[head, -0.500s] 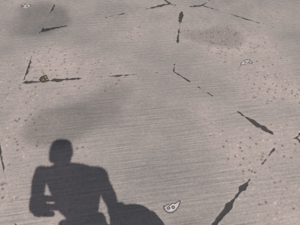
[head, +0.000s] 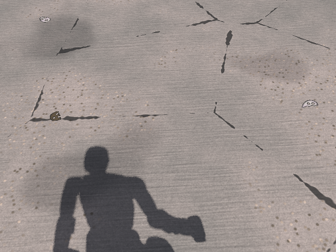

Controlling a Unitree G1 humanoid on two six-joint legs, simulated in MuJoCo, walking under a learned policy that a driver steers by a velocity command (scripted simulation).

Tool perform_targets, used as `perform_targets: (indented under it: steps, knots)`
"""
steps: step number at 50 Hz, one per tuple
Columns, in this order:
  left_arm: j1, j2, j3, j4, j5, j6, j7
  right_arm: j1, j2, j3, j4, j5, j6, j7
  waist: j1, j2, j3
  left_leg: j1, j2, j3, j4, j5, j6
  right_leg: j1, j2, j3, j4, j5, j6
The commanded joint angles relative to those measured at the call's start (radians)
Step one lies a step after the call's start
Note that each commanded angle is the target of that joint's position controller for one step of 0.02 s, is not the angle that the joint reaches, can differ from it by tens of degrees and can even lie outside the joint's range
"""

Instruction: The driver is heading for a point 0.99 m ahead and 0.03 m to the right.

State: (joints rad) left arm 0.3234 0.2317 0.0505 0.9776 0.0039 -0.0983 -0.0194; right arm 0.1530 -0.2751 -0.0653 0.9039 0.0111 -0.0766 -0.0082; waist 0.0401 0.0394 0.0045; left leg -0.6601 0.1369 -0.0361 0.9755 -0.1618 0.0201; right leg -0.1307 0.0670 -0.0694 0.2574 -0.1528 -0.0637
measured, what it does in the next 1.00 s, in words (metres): walks ahead: left foot, then right foot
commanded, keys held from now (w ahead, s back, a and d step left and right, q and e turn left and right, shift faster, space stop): w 0.68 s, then no key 0.32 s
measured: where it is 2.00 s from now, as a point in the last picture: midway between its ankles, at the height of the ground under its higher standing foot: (170, 177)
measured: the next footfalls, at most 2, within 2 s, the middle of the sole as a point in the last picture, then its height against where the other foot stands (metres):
left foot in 0.28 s outside the picture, level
right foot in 0.82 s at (201, 215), level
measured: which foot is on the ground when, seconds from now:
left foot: up 0.00-0.26, down 0.28-0.84, up 0.86-1.00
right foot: down 0.00-0.30, up 0.32-0.80, down 0.82-1.00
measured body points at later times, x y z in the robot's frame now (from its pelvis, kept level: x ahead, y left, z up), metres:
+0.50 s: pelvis +0.28 +0.08 +0.00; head +0.30 +0.09 +0.45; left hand +0.39 +0.35 -0.14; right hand +0.33 -0.19 -0.13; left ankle +0.30 +0.16 -0.75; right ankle +0.32 -0.09 -0.67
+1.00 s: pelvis +0.52 +0.03 -0.01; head +0.56 +0.01 +0.43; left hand +0.65 +0.28 -0.14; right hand +0.58 -0.25 -0.16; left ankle +0.48 +0.17 -0.69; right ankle +0.61 -0.06 -0.75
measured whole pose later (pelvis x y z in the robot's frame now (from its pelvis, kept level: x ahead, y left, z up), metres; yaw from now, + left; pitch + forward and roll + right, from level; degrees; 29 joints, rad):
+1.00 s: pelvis +0.52 +0.03 -0.01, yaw +1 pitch +2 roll +0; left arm 0.11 0.22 0.04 0.93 0.02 -0.07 -0.02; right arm 0.22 -0.26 -0.06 0.97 0.01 -0.03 -0.03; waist -0.01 0.03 0.05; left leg -0.44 0.05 -0.03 1.03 -0.49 -0.03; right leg -0.38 0.02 -0.06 0.44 -0.09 -0.05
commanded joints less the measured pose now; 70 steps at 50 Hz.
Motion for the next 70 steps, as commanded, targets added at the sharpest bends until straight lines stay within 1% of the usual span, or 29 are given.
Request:
perform_targets:
  steps: [1, 9, 11, 13, 14, 15, 16, 17, 19, 23, 24, 31, 36, 40, 41, 42, 43, 44, 45, 47, 50, 54, 57, 59, 60, 62, 65, 68, 70]
  knots:
    - [-0.018, 0.154, 0.029, -0.051, -0.006, -0.009, 0.018, -0.032, -0.033, -0.006, -0.056, -0.005, -0.005, 0.003, -0.024, -0.085, 0.030, -0.038, 0.011, -0.002, -0.167, 0.168, -0.016, -0.006, -0.264, 0.160, -0.150, 0.218, -0.152]
    - [0.098, 0.174, 0.039, 0.009, -0.023, 0.018, 0.029, -0.242, -0.035, 0.008, -0.134, 0.011, -0.023, 0.042, 0.028, -0.101, 0.085, -0.022, -0.048, 0.027, -0.444, 0.190, 0.022, 0.182, -0.321, 0.132, -0.085, 0.222, -0.119]
    - [0.079, 0.188, 0.046, 0.008, -0.024, 0.028, 0.033, -0.205, -0.062, -0.001, -0.133, 0.011, -0.028, 0.049, -0.007, -0.118, 0.058, 0.054, -0.070, 0.041, -0.467, 0.117, 0.048, 0.223, -0.338, 0.133, -0.025, 0.341, -0.100]
    - [0.038, 0.184, 0.044, -0.003, -0.022, 0.038, 0.034, 0.001, -0.121, -0.035, -0.074, 0.007, -0.030, 0.045, -0.120, -0.124, -0.067, 0.353, -0.135, 0.095, -0.489, 0.101, 0.090, 0.188, -0.282, 0.082, 0.213, 0.619, -0.063]
    - [0.039, 0.153, 0.029, -0.022, -0.010, 0.040, 0.035, 0.189, -0.184, -0.059, -0.026, -0.002, -0.028, 0.036, -0.187, -0.067, -0.203, 0.655, -0.039, -0.010, -0.448, 0.125, 0.141, 0.019, -0.227, 0.040, 0.475, 0.483, -0.029]
    - [0.162, 0.031, -0.008, -0.035, -0.004, 0.020, 0.024, 0.305, -0.286, -0.083, 0.001, -0.015, -0.022, 0.032, -0.148, 0.180, -0.352, 1.050, 0.217, -0.477, -0.516, -0.025, 0.309, -0.403, -0.049, 0.016, 0.885, 0.000, 0.047]
    - [0.143, 0.065, -0.004, -0.020, -0.020, -0.008, 0.017, 0.312, -0.209, -0.058, 0.001, -0.007, -0.020, 0.035, -0.161, 0.202, -0.410, 1.085, 0.262, -0.715, -0.664, -0.130, 0.333, -0.544, -0.018, 0.170, 1.037, -0.423, 0.039]
    - [0.043, 0.154, 0.020, -0.047, -0.048, -0.024, 0.013, 0.220, -0.153, -0.040, -0.011, 0.001, -0.024, 0.034, -0.150, 0.142, -0.249, 0.962, 0.225, -0.567, -0.674, -0.160, 0.272, -0.640, -0.083, 0.182, 1.097, -0.378, 0.018]
    - [-0.070, 0.155, 0.028, -0.068, -0.033, -0.022, 0.027, 0.064, -0.079, -0.016, -0.041, -0.009, -0.026, 0.038, -0.093, -0.002, -0.068, 0.646, 0.135, -0.316, -0.734, -0.015, 0.200, -0.582, -0.178, 0.133, 0.987, -0.203, 0.004]
    - [-0.011, 0.093, 0.033, -0.053, -0.022, 0.025, 0.036, 0.056, -0.066, -0.012, -0.019, -0.020, -0.038, 0.038, -0.020, 0.025, -0.028, 0.463, 0.072, -0.157, -0.834, 0.089, 0.205, -0.457, -0.226, 0.130, 0.859, -0.083, 0.020]
    - [-0.038, 0.085, 0.031, -0.069, -0.020, 0.028, 0.036, 0.068, -0.105, -0.020, -0.012, -0.020, -0.040, 0.032, -0.017, 0.047, -0.007, 0.454, 0.095, -0.151, -0.850, 0.128, 0.225, -0.494, -0.230, 0.129, 0.809, -0.046, 0.034]
    - [-0.282, 0.063, 0.023, -0.142, -0.014, 0.015, 0.019, 0.184, -0.122, -0.019, 0.033, -0.004, -0.027, 0.002, -0.087, 0.015, 0.046, 0.536, 0.048, -0.027, -0.874, 0.175, 0.176, -0.535, -0.186, 0.080, 0.408, 0.273, 0.058]
    - [-0.403, 0.063, 0.012, -0.190, -0.014, 0.001, -0.008, 0.253, -0.118, -0.020, 0.078, -0.002, -0.001, -0.005, -0.117, 0.010, 0.091, 0.675, 0.082, -0.006, -0.783, 0.330, 0.162, -0.540, -0.143, 0.061, 0.263, 0.229, 0.035]
    - [-0.179, 0.144, 0.045, -0.129, 0.001, -0.015, -0.016, 0.190, -0.137, -0.024, 0.072, 0.001, 0.021, -0.013, 0.016, 0.054, -0.068, 0.715, 0.041, 0.016, -0.492, 0.722, 0.087, -0.202, -0.056, 0.019, 0.178, 0.245, -0.030]
    - [-0.062, 0.205, 0.062, -0.096, 0.015, -0.017, -0.009, 0.203, -0.117, -0.015, 0.060, -0.007, 0.018, -0.013, 0.051, 0.001, -0.171, 0.607, -0.021, 0.050, -0.307, 0.587, 0.042, 0.034, -0.134, 0.075, 0.210, 0.563, -0.067]
    - [0.039, 0.271, 0.069, -0.081, 0.041, -0.009, 0.002, 0.293, -0.035, 0.014, 0.051, -0.032, 0.005, -0.006, 0.030, -0.196, -0.336, 0.283, -0.139, 0.074, 0.061, 0.044, -0.023, 0.423, -0.395, 0.359, 0.306, 0.967, -0.212]
    - [0.062, 0.214, 0.049, -0.065, 0.018, 0.003, -0.002, 0.394, 0.003, 0.028, 0.094, -0.009, -0.007, 0.005, 0.017, -0.302, -0.499, 0.153, -0.217, -0.050, 0.281, -0.545, -0.050, 0.544, -0.525, 0.589, 0.250, 1.001, -0.342]
    - [0.013, 0.182, 0.040, -0.079, -0.003, 0.014, -0.006, 0.335, -0.100, 0.000, 0.095, 0.016, -0.007, 0.008, 0.028, -0.191, -0.427, 0.118, -0.162, -0.113, 0.348, -0.532, -0.044, 0.417, -0.466, 0.505, 0.210, 0.814, -0.296]
    - [-0.092, 0.157, 0.031, -0.100, -0.008, 0.019, -0.001, 0.230, -0.110, -0.005, 0.065, 0.028, 0.000, 0.002, 0.012, -0.145, -0.274, 0.056, -0.118, -0.064, 0.323, -0.474, -0.043, 0.270, -0.417, 0.395, 0.169, 0.674, -0.245]
    - [-0.219, 0.087, 0.004, -0.112, 0.010, 0.020, 0.003, 0.159, -0.086, -0.012, 0.053, -0.003, 0.036, -0.023, -0.050, -0.061, -0.115, 0.156, -0.046, -0.034, 0.173, -0.354, -0.047, -0.050, -0.333, 0.270, 0.061, 0.508, -0.182]
    - [-0.270, 0.101, 0.008, -0.098, 0.033, 0.023, 0.005, 0.225, -0.011, 0.004, 0.069, -0.008, 0.067, -0.036, -0.103, -0.161, -0.104, 0.345, -0.048, 0.000, -0.068, -0.282, -0.066, -0.225, -0.285, 0.167, 0.019, 0.497, -0.187]
    - [-0.253, 0.130, 0.011, -0.076, 0.016, 0.039, 0.022, 0.169, -0.036, -0.001, 0.067, -0.013, 0.084, -0.038, -0.088, -0.144, -0.152, 0.451, -0.062, 0.019, -0.276, -0.080, -0.055, -0.216, -0.282, 0.165, -0.009, 0.220, -0.159]
    - [-0.254, 0.101, -0.002, -0.057, 0.002, 0.056, 0.026, 0.123, -0.039, -0.005, 0.065, -0.031, 0.094, -0.034, -0.092, -0.129, -0.065, 0.533, -0.080, 0.038, -0.447, 0.006, -0.023, -0.296, -0.224, 0.169, -0.028, -0.258, -0.079]
    - [-0.204, 0.080, -0.010, -0.034, 0.010, 0.060, 0.027, 0.099, -0.087, -0.008, 0.046, -0.039, 0.089, -0.039, -0.064, -0.058, 0.013, 0.513, 0.003, -0.048, -0.571, 0.045, 0.017, -0.307, -0.163, 0.150, 0.035, -0.345, -0.001]
    - [-0.140, 0.070, -0.007, -0.030, 0.008, 0.066, 0.032, 0.066, -0.142, -0.022, 0.060, -0.021, 0.085, -0.040, 0.004, 0.085, 0.034, 0.400, -0.006, -0.048, -0.579, -0.125, 0.041, -0.243, -0.096, 0.080, 0.049, -0.270, 0.023]
    - [-0.167, 0.105, 0.004, -0.023, 0.001, 0.077, 0.047, 0.082, -0.079, -0.017, 0.078, -0.015, 0.071, -0.034, -0.033, 0.091, 0.039, 0.293, -0.038, -0.049, -0.654, -0.410, 0.032, -0.146, -0.062, 0.027, 0.161, -0.275, 0.035]
    - [-0.160, 0.092, 0.012, -0.017, -0.010, 0.068, 0.048, 0.122, -0.105, -0.032, 0.082, -0.001, 0.047, -0.031, -0.052, 0.121, 0.054, 0.344, 0.028, -0.166, -0.712, -0.563, 0.086, -0.248, -0.038, -0.006, 0.299, -0.347, 0.008]
    - [-0.175, 0.058, 0.013, -0.028, -0.018, 0.033, 0.029, 0.157, -0.131, -0.045, 0.098, 0.014, 0.022, -0.032, -0.060, 0.164, 0.067, 0.430, 0.166, -0.347, -0.762, -0.513, 0.174, -0.334, -0.069, 0.021, 0.425, -0.234, -0.025]
    - [-0.132, 0.058, 0.017, -0.015, -0.025, 0.017, 0.023, 0.087, -0.115, -0.042, 0.078, 0.020, 0.012, -0.026, -0.017, 0.131, 0.060, 0.387, 0.130, -0.273, -0.729, -0.409, 0.146, -0.220, -0.071, 0.015, 0.303, -0.222, -0.049]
